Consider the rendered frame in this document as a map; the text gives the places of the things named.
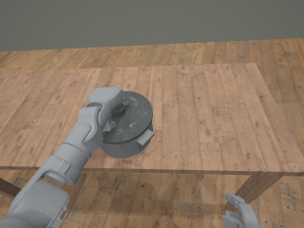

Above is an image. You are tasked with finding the pot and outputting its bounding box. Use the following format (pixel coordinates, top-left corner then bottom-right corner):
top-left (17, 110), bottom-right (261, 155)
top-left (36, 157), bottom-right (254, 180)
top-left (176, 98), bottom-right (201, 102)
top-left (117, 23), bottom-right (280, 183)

top-left (100, 122), bottom-right (155, 159)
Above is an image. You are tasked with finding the knob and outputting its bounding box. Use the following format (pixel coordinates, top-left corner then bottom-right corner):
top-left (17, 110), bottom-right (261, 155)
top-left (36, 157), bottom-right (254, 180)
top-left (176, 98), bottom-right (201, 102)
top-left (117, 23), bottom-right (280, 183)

top-left (112, 103), bottom-right (125, 117)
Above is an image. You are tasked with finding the robot left hand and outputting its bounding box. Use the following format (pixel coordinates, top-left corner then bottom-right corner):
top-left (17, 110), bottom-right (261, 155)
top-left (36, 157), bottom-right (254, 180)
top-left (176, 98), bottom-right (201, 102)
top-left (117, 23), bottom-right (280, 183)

top-left (87, 86), bottom-right (130, 132)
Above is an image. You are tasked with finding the left robot forearm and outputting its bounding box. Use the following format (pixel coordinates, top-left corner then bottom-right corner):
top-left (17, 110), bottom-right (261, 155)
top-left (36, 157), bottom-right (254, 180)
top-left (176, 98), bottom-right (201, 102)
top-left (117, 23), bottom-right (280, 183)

top-left (7, 100), bottom-right (111, 217)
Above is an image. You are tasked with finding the robot left upper arm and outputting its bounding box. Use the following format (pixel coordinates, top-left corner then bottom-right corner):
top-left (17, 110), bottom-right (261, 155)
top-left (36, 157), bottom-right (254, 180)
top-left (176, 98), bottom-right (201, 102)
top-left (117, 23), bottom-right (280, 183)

top-left (0, 178), bottom-right (71, 228)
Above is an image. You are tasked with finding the lid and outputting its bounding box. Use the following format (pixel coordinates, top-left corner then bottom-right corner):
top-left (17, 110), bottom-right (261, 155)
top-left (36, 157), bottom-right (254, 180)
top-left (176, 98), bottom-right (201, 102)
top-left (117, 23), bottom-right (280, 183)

top-left (103, 91), bottom-right (153, 144)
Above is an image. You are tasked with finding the robot right hand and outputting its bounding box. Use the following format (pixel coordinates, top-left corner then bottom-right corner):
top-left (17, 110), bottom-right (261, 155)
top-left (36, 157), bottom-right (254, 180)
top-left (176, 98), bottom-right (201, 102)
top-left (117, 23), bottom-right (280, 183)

top-left (222, 193), bottom-right (260, 228)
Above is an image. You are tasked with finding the table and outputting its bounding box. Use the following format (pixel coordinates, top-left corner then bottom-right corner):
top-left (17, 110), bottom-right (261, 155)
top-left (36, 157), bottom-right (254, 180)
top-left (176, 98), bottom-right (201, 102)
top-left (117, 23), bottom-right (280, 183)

top-left (0, 63), bottom-right (304, 213)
